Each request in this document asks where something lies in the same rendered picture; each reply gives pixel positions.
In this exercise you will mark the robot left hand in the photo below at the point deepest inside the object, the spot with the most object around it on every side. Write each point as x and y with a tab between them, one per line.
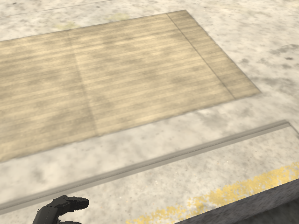
50	213

